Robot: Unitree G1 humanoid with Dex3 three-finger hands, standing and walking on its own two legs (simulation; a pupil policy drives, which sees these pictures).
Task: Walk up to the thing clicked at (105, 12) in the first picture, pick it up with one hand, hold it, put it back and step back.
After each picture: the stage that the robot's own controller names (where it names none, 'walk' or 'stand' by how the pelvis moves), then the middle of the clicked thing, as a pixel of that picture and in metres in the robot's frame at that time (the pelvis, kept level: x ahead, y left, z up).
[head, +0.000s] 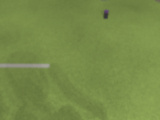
stand; (106, 14) +2.00 -0.30 -0.72
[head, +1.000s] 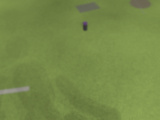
walk; (85, 26) +1.88 +0.13 -0.70
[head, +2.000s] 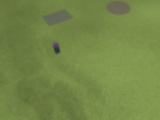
walk; (56, 48) +1.27 +0.36 -0.72
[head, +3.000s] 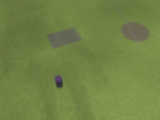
walk; (59, 82) +0.82 +0.28 -0.71
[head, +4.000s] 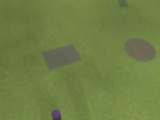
walk; (56, 116) +0.51 +0.20 -0.70
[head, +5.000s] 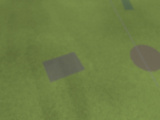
stand; out of the picture +0.36 +0.19 -0.72
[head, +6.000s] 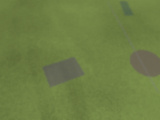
stand; out of the picture +0.35 +0.20 -0.72
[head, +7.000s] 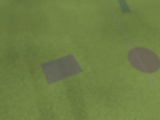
stand; out of the picture +0.36 +0.20 -0.73
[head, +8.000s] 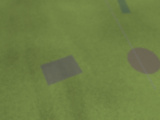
stand; out of the picture +0.36 +0.21 -0.73
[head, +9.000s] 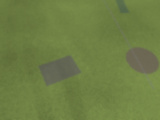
stand; out of the picture +0.35 +0.21 -0.73
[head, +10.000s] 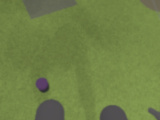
go down; (43, 85) +0.40 +0.22 -0.47
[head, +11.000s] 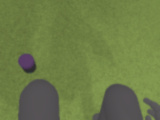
go down; (28, 64) +0.42 +0.26 -0.32
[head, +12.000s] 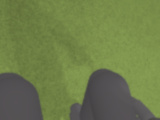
close in; out of the picture +0.40 +0.30 -0.23
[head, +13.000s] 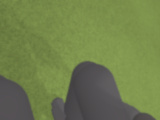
close; out of the picture +0.39 +0.31 -0.22
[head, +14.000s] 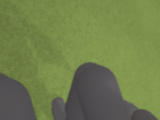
lift; out of the picture +0.38 +0.31 -0.22
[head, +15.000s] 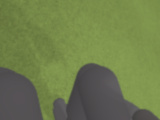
lift; out of the picture +0.35 +0.29 -0.22
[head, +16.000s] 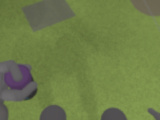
lift; (22, 83) +0.32 +0.20 +0.00
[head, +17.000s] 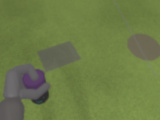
hold; (37, 87) +0.33 +0.17 +0.02
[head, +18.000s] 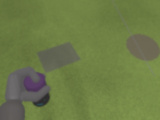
hold; (37, 90) +0.33 +0.17 +0.00
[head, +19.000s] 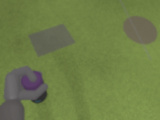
crouch; (35, 87) +0.34 +0.17 -0.05
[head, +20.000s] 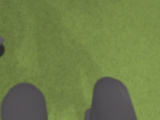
lower; out of the picture +0.46 +0.27 -0.09
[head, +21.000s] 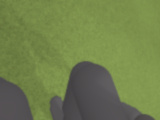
lower; out of the picture +0.40 +0.32 -0.22
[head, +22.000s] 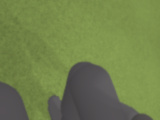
lower; out of the picture +0.40 +0.33 -0.22
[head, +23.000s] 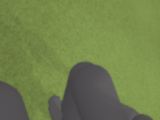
lower; out of the picture +0.40 +0.33 -0.22
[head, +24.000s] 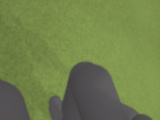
lower; out of the picture +0.40 +0.33 -0.22
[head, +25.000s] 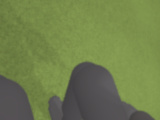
open; out of the picture +0.39 +0.31 -0.23
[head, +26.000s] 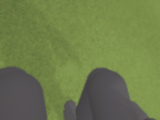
stand; out of the picture +0.40 +0.30 -0.23
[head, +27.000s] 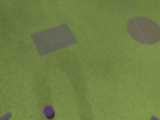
stand; (49, 112) +0.39 +0.20 -0.60
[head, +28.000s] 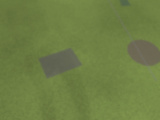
stand; out of the picture +0.38 +0.20 -0.67
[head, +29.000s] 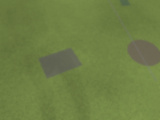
stand; out of the picture +0.38 +0.20 -0.67
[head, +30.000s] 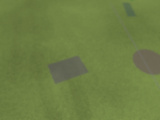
stand; out of the picture +0.41 +0.18 -0.72
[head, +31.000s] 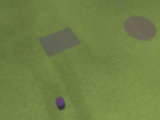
walk; (60, 103) +0.49 +0.20 -0.69
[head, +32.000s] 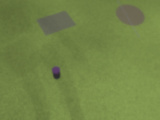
walk; (56, 73) +0.76 +0.20 -0.70
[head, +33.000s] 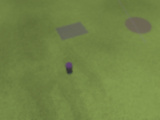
stand; (69, 68) +1.01 +0.21 -0.71
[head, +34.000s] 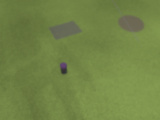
stand; (63, 68) +0.99 +0.22 -0.73
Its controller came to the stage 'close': yes
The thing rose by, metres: 0.71
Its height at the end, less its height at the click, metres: +0.00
